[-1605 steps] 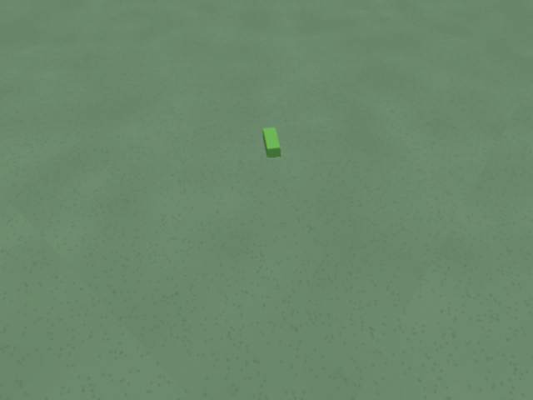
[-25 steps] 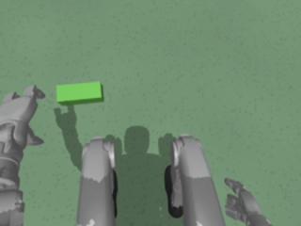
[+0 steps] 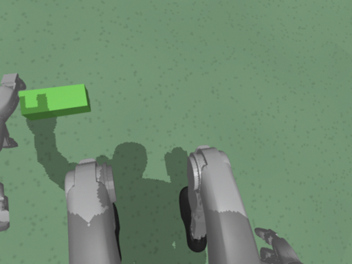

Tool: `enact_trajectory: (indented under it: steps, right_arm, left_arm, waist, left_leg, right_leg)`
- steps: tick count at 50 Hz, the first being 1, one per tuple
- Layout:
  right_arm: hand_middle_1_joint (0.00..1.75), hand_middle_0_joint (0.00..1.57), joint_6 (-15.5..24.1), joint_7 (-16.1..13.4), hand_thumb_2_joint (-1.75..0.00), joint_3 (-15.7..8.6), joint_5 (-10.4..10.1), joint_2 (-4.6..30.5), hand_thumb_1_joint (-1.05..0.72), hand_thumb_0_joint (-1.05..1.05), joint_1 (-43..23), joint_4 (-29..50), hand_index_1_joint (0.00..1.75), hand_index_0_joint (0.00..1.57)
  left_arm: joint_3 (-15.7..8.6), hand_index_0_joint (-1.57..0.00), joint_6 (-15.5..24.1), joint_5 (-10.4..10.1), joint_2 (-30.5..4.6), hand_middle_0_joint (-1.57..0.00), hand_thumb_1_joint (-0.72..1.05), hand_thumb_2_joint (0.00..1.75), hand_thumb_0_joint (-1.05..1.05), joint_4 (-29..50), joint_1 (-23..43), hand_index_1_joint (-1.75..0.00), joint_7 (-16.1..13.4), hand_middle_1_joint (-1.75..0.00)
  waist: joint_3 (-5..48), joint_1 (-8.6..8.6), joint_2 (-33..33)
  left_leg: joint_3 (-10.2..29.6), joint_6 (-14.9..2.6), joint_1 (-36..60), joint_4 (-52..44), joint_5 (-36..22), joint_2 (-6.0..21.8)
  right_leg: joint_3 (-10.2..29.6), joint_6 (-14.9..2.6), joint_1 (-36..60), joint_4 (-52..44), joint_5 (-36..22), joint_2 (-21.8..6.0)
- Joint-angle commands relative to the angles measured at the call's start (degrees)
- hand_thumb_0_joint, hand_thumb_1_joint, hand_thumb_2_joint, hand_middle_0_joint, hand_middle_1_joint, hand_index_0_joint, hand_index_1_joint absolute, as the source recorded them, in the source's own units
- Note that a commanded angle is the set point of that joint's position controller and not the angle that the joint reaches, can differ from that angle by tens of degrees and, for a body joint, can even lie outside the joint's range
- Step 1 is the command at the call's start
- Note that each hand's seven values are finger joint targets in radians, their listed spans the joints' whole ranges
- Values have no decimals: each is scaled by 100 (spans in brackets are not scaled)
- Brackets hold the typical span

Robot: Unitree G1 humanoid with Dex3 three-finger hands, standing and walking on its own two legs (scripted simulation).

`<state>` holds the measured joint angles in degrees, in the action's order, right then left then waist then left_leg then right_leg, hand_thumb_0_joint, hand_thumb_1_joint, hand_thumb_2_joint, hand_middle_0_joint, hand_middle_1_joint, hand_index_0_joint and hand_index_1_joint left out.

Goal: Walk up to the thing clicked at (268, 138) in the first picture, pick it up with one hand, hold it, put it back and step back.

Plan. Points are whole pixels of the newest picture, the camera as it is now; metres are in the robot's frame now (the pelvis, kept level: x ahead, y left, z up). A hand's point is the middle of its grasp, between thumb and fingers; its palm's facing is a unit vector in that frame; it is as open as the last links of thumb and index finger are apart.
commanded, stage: rise first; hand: left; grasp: from above
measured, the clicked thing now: (57, 102) +0.53 +0.29 -0.32
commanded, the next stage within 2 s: none
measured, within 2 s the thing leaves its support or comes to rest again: neither
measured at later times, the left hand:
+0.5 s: hand (17, 112) +0.46 +0.33 -0.19, palm faces -0.46 -0.09 -0.89, open 14.0 cm
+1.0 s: hand (20, 110) +0.47 +0.33 -0.20, palm faces -0.45 -0.09 -0.89, open 14.1 cm
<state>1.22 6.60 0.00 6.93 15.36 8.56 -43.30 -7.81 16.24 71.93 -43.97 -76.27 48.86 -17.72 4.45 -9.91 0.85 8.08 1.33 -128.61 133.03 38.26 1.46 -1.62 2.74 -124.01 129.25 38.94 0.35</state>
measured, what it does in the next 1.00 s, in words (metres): stands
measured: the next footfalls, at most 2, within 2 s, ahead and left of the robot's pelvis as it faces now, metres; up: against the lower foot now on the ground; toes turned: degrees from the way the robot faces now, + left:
none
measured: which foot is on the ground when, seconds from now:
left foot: down 0.00-1.00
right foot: down 0.00-1.00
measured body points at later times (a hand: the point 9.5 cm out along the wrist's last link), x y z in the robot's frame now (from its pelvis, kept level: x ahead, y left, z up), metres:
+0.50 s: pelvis +0.01 +0.00 -0.02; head +0.26 +0.07 +0.35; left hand +0.48 +0.33 -0.14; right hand +0.07 -0.28 -0.13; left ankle +0.08 +0.13 -0.32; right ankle +0.10 -0.14 -0.32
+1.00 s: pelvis +0.01 +0.00 -0.03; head +0.26 +0.08 +0.33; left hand +0.49 +0.33 -0.15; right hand +0.06 -0.27 -0.13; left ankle +0.08 +0.13 -0.32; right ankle +0.10 -0.14 -0.32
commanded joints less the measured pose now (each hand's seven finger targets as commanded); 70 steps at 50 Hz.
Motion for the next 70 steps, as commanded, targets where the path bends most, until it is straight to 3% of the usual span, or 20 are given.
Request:
enact_trajectory:
  steps: [1,18,27,28,29,37,38,49,51,52,55,58,60,68,70]
  right_arm:
    - [30,20,57,-54,-90,-378,52,1374,-90,0,985,105,30,20]
    - [30,20,-10,48,-91,-166,187,1414,-91,0,1023,139,30,20]
    - [30,20,-72,99,-90,-80,211,1447,-91,0,1037,163,30,20]
    - [30,20,-81,102,-90,-60,228,1474,-91,0,1070,168,30,20]
    - [30,20,-84,105,-90,-56,219,1479,-90,0,1065,148,30,20]
    - [30,20,-95,120,-90,24,275,1519,-90,0,1043,163,30,20]
    - [30,20,-97,123,-90,18,272,1554,-91,0,1047,171,30,20]
    - [30,20,-48,114,-90,101,288,1587,-90,0,1021,177,30,20]
    - [30,20,-45,119,-90,128,282,1577,-91,0,1007,170,30,20]
    - [30,20,-31,117,-90,133,297,1599,-91,0,1057,177,30,20]
    - [30,20,-1,119,-90,163,294,1590,-91,0,1022,192,30,20]
    - [30,20,0,130,-90,193,314,1606,-91,0,1049,203,30,20]
    - [30,20,-8,118,-90,194,301,1639,-91,0,1031,203,30,20]
    - [30,20,-10,145,-90,251,355,1645,-91,0,1038,218,30,20]
    - [30,20,-25,138,-90,259,339,1646,-91,0,1046,226,30,20]
  left_arm:
    - [-254,-7,-52,7,-1723,-6,-54,100,0,526,1841,-101,-324,-102]
    - [-374,-8,-167,-43,-2006,-6,-54,98,0,493,2078,-103,-376,-106]
    - [-368,-8,-114,-68,-2084,-6,-55,99,0,351,1958,-104,-358,-105]
    - [-387,-8,-89,-57,-2110,-6,-55,99,0,383,2054,-103,-360,-105]
    - [-426,-7,-82,-70,-2159,-6,-55,100,0,439,2046,-103,-375,-104]
    - [-303,-7,-59,26,-2137,-6,-55,100,0,226,2141,-103,-429,-104]
    - [-358,-6,-62,21,-2183,-9,-61,107,0,169,2169,-104,-443,-101]
    - [-292,-7,-110,50,-2283,-7,-56,101,0,121,2464,-103,-529,-103]
    - [-209,-8,-134,78,-2254,-8,-56,101,0,-144,2378,-104,-499,-104]
    - [-286,-8,-130,48,-2314,-8,-56,101,0,-51,2463,-103,-517,-103]
    - [-267,-8,-119,53,-2366,-8,-57,102,0,-124,2406,-104,-510,-103]
    - [-217,-8,-137,64,-2316,-8,-56,102,0,-163,2359,-103,-472,-102]
    - [-340,-8,-102,40,-2542,-8,-57,102,0,-41,2509,-103,-493,-102]
    - [-275,-7,-57,72,-2469,-9,-58,103,0,-194,2384,-102,-510,-100]
    - [-371,-8,-27,95,-2621,-10,-58,103,0,-108,2351,-102,-520,-100]
  waist:
    - [3597,19,-1466]
    - [3769,-127,-1708]
    - [3547,-157,-1707]
    - [3638,-240,-1624]
    - [3675,-172,-1706]
    - [3543,-302,-1908]
    - [3504,-324,-1797]
    - [3467,-379,-2063]
    - [3303,-435,-1823]
    - [3290,-491,-1832]
    - [3221,-434,-1979]
    - [3311,-487,-1957]
    - [3397,-466,-1979]
    - [3189,-545,-2085]
    - [3430,-477,-2072]
  left_leg:
    - [-580,-254,2982,-1352,-690,-113]
    - [-556,-255,2793,-952,-1132,-80]
    - [-538,-264,2596,-843,-1111,-71]
    - [-519,-273,2556,-799,-1111,-71]
    - [-515,-258,2672,-825,-1172,-80]
    - [-450,-227,2692,-797,-1089,-74]
    - [-446,-248,2610,-793,-1006,-81]
    - [-409,-211,2683,-779,-998,-77]
    - [-431,-255,2460,-692,-884,-85]
    - [-432,-255,2464,-658,-918,-85]
    - [-427,-239,2456,-711,-831,-83]
    - [-420,-237,2524,-650,-976,-73]
    - [-405,-241,2527,-648,-933,-83]
    - [-368,-213,2513,-640,-1019,-78]
    - [-395,-231,2543,-577,-1108,-86]
  right_leg:
    - [-647,-473,1355,-1253,-833,145]
    - [-730,-436,1561,-956,-1314,210]
    - [-746,-430,1553,-901,-1326,232]
    - [-771,-411,1615,-900,-1343,241]
    - [-768,-426,1582,-869,-1367,230]
    - [-838,-448,1323,-769,-1293,244]
    - [-842,-434,1308,-785,-1249,236]
    - [-882,-445,1162,-699,-1242,230]
    - [-859,-436,1174,-753,-1187,256]
    - [-862,-421,1218,-746,-1216,238]
    - [-873,-439,1181,-734,-1124,243]
    - [-874,-424,1268,-715,-1277,251]
    - [-883,-422,1243,-706,-1224,245]
    - [-934,-433,1165,-627,-1284,247]
    - [-909,-416,1334,-652,-1376,265]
